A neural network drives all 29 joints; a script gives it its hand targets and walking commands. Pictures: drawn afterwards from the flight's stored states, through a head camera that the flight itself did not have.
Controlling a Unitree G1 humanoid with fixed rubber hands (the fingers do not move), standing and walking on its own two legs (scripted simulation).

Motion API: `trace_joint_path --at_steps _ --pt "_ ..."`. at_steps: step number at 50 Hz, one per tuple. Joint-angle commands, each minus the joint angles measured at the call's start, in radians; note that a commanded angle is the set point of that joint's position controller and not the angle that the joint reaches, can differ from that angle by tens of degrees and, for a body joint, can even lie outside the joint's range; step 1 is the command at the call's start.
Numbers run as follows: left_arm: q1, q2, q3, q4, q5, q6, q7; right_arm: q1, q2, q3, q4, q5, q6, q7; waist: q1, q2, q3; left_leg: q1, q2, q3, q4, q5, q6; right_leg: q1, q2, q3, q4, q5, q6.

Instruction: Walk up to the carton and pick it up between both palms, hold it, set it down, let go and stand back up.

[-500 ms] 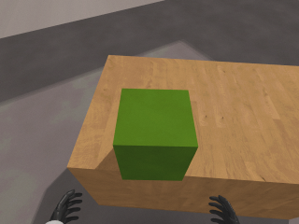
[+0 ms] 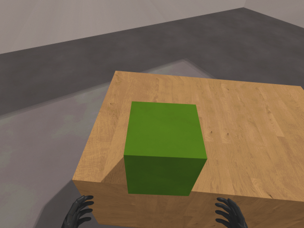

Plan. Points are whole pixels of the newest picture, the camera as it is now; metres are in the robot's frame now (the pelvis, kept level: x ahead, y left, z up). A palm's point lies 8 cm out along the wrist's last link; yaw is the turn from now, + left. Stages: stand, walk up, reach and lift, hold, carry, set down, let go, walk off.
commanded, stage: reach and lift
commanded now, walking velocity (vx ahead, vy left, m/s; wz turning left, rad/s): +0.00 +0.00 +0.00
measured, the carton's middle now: (161, 150) +0.38 -0.01 -0.05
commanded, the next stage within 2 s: none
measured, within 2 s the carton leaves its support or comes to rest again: neither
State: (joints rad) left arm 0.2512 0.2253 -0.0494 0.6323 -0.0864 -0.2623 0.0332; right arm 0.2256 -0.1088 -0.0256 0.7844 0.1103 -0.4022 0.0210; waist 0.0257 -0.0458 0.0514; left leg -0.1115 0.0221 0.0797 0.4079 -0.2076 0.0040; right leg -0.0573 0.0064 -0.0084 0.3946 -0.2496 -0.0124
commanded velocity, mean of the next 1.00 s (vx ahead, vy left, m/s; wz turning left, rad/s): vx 0.00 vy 0.00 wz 0.00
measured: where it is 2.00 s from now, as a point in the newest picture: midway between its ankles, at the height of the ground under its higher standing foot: outside the picture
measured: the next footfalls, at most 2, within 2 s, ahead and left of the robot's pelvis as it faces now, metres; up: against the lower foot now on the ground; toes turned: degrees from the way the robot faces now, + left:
none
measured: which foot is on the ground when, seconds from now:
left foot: down 0.00-1.00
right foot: down 0.00-1.00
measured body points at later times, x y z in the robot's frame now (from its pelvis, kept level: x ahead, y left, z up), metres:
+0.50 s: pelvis -0.01 -0.01 -0.01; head -0.02 +0.01 +0.44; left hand +0.16 +0.22 -0.06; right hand +0.17 -0.20 -0.05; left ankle +0.02 +0.11 -0.74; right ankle -0.02 -0.11 -0.74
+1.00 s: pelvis +0.02 -0.01 +0.00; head +0.01 +0.00 +0.45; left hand +0.24 +0.21 -0.01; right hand +0.24 -0.21 -0.01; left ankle +0.01 +0.11 -0.74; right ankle -0.02 -0.11 -0.74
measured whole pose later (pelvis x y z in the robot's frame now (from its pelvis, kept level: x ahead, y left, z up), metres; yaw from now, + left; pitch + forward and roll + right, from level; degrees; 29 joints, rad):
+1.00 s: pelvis +0.02 -0.01 +0.00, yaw +0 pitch -4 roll +0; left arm 0.18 0.26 -0.08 0.38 -0.20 -0.22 0.03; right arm 0.18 -0.15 0.04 0.42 0.20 -0.27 -0.05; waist 0.03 -0.03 0.03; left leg -0.10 0.02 0.08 0.37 -0.21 0.00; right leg -0.05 0.01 0.00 0.36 -0.26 -0.02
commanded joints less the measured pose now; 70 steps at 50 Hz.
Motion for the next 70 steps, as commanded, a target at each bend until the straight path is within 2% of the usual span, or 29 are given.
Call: trace_joint_path --at_steps 1,11,16,21,26,34,50,60,61,62,67,70 --pt "-0.079 0.100 0.030 -0.148 -0.018 -0.123 0.010 -0.066 -0.098 -0.029 -0.142 0.020 -0.093 0.002 -0.006 0.072 -0.061 0.110 -0.006 -0.042 -0.025 0.190 -0.049 -0.160 -0.003 0.037 -0.090 0.070 -0.036" --pt "-0.041 0.099 0.004 -0.150 -0.061 -0.243 0.004 -0.038 -0.077 -0.003 -0.182 0.058 -0.182 0.002 0.001 0.043 -0.059 0.074 -0.023 -0.046 -0.005 0.156 -0.048 -0.162 -0.002 0.053 -0.071 0.072 -0.020" --pt "-0.049 0.102 -0.011 -0.164 -0.079 -0.286 0.002 -0.049 -0.063 0.008 -0.207 0.076 -0.212 0.002 0.008 0.051 -0.052 0.047 -0.026 -0.052 0.006 0.121 -0.048 -0.183 -0.002 0.057 -0.061 0.024 -0.023" --pt "-0.117 0.111 -0.022 -0.171 -0.094 -0.297 0.010 -0.097 -0.061 0.008 -0.216 0.074 -0.209 0.000 -0.003 0.054 -0.047 0.025 -0.024 -0.053 0.008 0.035 -0.039 -0.211 -0.010 0.062 -0.053 -0.055 -0.026" --pt "-0.187 0.125 -0.029 -0.215 -0.113 -0.235 0.029 -0.152 -0.069 -0.003 -0.259 0.053 -0.142 -0.014 -0.013 0.055 -0.069 0.021 -0.019 -0.047 -0.014 -0.003 -0.030 -0.192 -0.018 0.066 -0.054 -0.073 -0.028" --pt "-0.159 0.124 -0.001 -0.267 -0.100 -0.153 0.020 -0.142 -0.083 0.020 -0.329 0.071 -0.073 -0.040 -0.009 0.069 -0.122 0.078 -0.024 -0.050 -0.021 0.183 -0.048 -0.104 -0.006 0.061 -0.056 0.159 -0.018" --pt "-0.262 0.139 0.031 -0.482 -0.121 0.026 -0.006 -0.222 -0.132 0.023 -0.601 0.101 0.119 -0.075 -0.001 0.059 -0.188 0.169 -0.010 -0.056 -0.043 0.315 -0.035 -0.080 -0.009 0.060 -0.100 0.287 -0.012" --pt "-0.407 0.149 0.084 -0.602 -0.134 0.236 -0.022 -0.337 -0.155 0.005 -0.722 0.128 0.293 -0.118 -0.001 0.054 -0.227 0.204 -0.011 -0.061 -0.064 0.343 -0.022 -0.089 -0.012 0.064 -0.125 0.317 0.009" --pt "-0.445 0.132 0.096 -0.585 -0.120 0.257 -0.021 -0.376 -0.149 -0.015 -0.710 0.108 0.298 -0.126 -0.009 0.058 -0.227 0.183 -0.017 -0.062 -0.062 0.347 -0.024 -0.109 -0.005 0.060 -0.125 0.316 0.009" --pt "-0.468 0.121 0.105 -0.573 -0.109 0.277 -0.022 -0.400 -0.143 -0.022 -0.690 0.103 0.307 -0.130 0.002 0.063 -0.222 0.179 -0.019 -0.057 -0.064 0.336 -0.024 -0.115 -0.003 0.056 -0.129 0.299 0.007" --pt "-0.584 0.120 0.124 -0.579 -0.102 0.339 -0.020 -0.510 -0.159 -0.019 -0.674 0.119 0.345 -0.137 0.008 0.080 -0.278 0.215 -0.012 -0.050 -0.058 0.347 -0.023 -0.134 0.005 0.044 -0.133 0.253 0.007" --pt "-0.665 0.130 0.138 -0.569 -0.105 0.377 -0.028 -0.595 -0.182 -0.017 -0.687 0.124 0.369 -0.147 -0.011 0.043 -0.340 0.222 -0.014 -0.042 -0.057 0.348 -0.014 -0.111 0.009 0.039 -0.130 0.298 0.022"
